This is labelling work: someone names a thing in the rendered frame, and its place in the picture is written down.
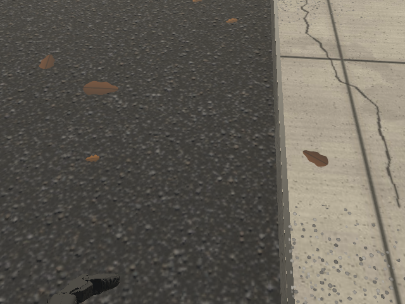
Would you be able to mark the left robot hand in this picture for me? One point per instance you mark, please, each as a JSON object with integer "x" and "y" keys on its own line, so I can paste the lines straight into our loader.
{"x": 83, "y": 287}

